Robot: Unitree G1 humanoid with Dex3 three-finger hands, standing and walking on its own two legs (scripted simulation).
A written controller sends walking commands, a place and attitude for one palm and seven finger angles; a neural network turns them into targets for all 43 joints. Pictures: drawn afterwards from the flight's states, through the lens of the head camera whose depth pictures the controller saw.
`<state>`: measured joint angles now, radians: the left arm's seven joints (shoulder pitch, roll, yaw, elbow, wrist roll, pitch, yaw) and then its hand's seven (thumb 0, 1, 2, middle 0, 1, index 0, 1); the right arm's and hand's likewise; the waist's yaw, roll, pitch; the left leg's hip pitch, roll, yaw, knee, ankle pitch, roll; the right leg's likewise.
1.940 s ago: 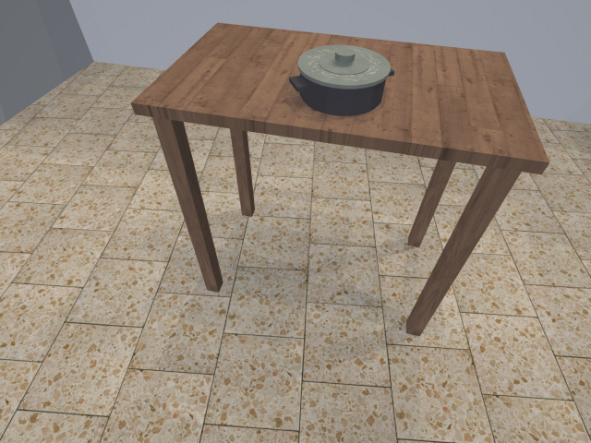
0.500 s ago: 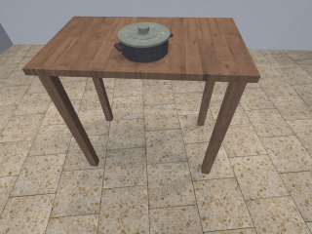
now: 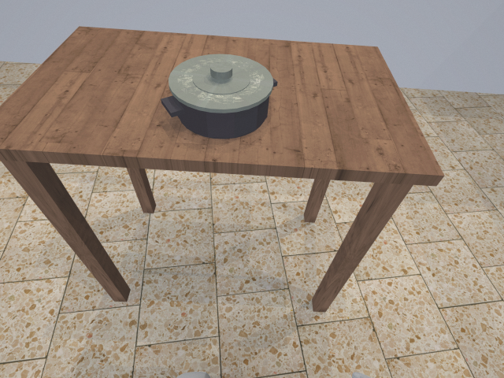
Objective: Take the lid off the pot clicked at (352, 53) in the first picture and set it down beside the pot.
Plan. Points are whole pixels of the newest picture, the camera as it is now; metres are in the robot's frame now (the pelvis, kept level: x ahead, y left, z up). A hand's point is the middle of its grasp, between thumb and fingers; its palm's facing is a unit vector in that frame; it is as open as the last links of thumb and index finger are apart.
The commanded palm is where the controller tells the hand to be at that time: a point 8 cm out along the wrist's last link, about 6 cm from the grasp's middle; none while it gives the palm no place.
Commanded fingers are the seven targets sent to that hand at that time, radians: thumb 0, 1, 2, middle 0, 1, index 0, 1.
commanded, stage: take the last steps up to it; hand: left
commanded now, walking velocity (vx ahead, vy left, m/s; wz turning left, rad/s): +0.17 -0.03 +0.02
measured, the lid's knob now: (221, 70) +0.62 +0.12 +0.17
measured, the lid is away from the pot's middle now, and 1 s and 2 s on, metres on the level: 0.00 0.00 0.00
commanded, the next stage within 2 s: come to a stop and stand still in 0.08 s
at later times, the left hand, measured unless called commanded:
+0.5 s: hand (162, 367) +0.16 +0.17 -0.15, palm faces +0.09 -0.97 -0.24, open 7.3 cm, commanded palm none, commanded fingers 0.00 0.90 0.90 -0.20 -0.30 -0.20 -0.30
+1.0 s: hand out of the picture +0.07 +0.17 -0.15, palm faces +0.07 -0.97 -0.22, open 7.4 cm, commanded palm none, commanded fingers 0.00 0.90 0.90 -0.20 -0.30 -0.20 -0.30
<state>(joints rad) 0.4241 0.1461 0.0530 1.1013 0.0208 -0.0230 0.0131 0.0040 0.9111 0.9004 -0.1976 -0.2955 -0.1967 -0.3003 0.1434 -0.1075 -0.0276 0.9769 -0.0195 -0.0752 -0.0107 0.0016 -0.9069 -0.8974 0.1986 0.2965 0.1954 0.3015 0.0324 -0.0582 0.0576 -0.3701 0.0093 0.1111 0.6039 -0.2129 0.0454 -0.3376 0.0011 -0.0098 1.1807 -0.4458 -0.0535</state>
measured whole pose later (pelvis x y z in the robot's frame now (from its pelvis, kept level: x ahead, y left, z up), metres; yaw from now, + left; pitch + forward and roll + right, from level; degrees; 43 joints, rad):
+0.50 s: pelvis +0.11 -0.02 +0.02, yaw +2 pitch -1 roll +1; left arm 0.19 0.17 0.05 0.98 0.02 0.01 0.05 0.00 0.92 0.90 -0.20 -0.30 -0.20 -0.30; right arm 0.20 -0.17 -0.05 1.02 0.00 0.05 -0.03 0.01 -0.91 -0.90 0.20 0.30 0.19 0.30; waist 0.00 -0.01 0.10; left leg -0.39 -0.01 0.04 0.82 -0.48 -0.05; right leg -0.24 -0.06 -0.08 0.53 -0.27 -0.02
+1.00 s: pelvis +0.08 -0.02 +0.02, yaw +2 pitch +0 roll +0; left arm 0.32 0.17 0.02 1.07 0.01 0.02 0.02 0.00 0.91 0.90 -0.19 -0.30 -0.19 -0.30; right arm 0.21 -0.17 -0.03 1.05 -0.01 0.02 -0.02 0.00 -0.92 -0.90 0.20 0.30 0.20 0.30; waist -0.01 0.01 0.02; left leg -0.30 0.02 0.04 0.45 -0.16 -0.01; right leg -0.14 0.00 -0.01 0.46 -0.31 -0.02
